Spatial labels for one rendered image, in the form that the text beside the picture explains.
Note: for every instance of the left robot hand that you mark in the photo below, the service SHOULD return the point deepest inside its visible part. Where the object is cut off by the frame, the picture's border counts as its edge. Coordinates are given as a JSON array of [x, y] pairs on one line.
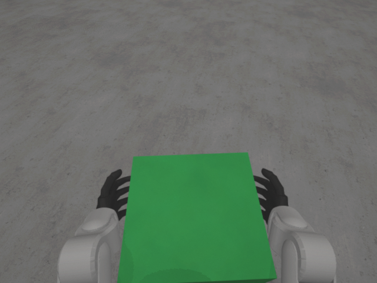
[[109, 193]]

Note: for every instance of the left robot forearm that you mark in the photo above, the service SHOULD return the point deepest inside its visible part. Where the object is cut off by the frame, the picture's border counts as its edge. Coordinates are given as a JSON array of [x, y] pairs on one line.
[[86, 257]]

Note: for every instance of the carton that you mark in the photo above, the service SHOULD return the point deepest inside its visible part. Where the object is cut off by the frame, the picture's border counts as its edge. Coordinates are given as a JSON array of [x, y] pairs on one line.
[[194, 218]]

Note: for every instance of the right robot forearm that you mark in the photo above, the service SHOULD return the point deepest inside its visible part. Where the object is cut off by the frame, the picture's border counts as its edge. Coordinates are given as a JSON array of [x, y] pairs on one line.
[[307, 257]]

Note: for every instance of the right robot hand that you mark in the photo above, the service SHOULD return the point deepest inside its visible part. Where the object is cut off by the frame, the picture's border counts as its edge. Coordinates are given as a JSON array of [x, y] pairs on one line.
[[274, 194]]

